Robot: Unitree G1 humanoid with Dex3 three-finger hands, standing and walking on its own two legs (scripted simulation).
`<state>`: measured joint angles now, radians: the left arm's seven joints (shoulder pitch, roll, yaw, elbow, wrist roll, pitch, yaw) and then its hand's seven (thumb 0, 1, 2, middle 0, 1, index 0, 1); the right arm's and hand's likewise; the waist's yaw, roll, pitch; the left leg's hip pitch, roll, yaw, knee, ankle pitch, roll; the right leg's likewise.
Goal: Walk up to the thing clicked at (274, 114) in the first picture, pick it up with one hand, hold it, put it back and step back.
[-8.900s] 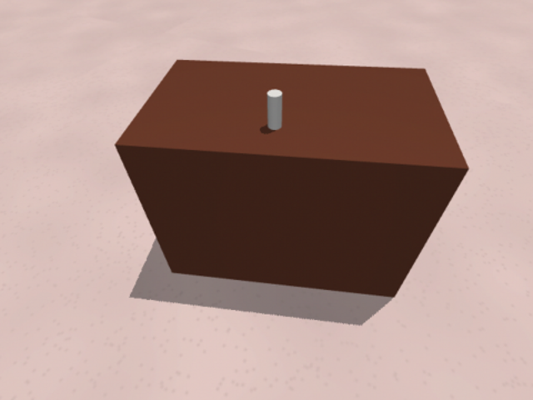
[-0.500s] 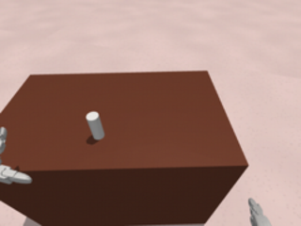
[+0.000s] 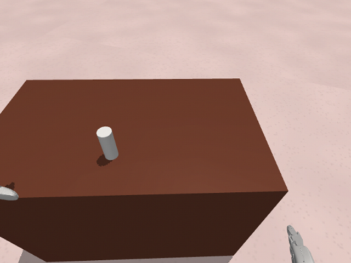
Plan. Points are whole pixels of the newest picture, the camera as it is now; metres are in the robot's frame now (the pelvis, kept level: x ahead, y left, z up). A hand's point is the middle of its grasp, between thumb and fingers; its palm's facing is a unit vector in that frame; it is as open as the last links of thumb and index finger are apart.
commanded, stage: go down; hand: left
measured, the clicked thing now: (108, 144) +0.47 +0.21 -0.02
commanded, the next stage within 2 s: approach in 1.80 s
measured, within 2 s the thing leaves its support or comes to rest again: neither
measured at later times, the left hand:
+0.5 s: hand (1, 151) +0.34 +0.38 +0.11, palm faces +0.19 -0.98 +0.01, open 17.6 cm
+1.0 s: hand out of the picture +0.36 +0.40 +0.12, palm faces +0.20 -0.98 +0.01, open 17.4 cm
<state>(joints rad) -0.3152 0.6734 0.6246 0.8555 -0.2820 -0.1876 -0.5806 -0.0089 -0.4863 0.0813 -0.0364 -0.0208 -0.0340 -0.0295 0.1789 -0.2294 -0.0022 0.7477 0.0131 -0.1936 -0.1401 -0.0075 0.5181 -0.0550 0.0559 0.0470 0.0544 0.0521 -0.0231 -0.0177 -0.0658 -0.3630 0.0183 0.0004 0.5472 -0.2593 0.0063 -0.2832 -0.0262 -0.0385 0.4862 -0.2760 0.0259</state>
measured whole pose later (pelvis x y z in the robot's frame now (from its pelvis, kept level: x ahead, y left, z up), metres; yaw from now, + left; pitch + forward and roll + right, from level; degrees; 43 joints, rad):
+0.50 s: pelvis +0.00 +0.00 -0.01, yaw +0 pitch +9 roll -2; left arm -0.44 0.79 0.67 1.01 -0.25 -0.18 -0.63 -0.01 -0.58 0.08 -0.04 -0.03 -0.04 -0.04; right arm 0.20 -0.23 0.03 0.70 0.00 -0.24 -0.15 -0.01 0.52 -0.06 0.06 0.05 0.06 0.05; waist -0.06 -0.03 -0.10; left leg -0.50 0.03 0.00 0.65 -0.31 0.01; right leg -0.41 -0.02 -0.04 0.56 -0.31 0.03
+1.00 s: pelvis +0.01 +0.01 -0.02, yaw -1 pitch +12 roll -2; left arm -0.53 0.87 0.69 1.08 -0.23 -0.16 -0.65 -0.01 -0.53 0.09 -0.03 -0.04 -0.03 -0.05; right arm 0.23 -0.24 0.05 0.63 0.00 -0.25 -0.14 -0.01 0.53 -0.06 0.06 0.05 0.06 0.05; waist -0.07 -0.02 -0.12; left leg -0.60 0.03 -0.01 0.74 -0.35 0.01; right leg -0.51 -0.01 -0.04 0.65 -0.35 0.03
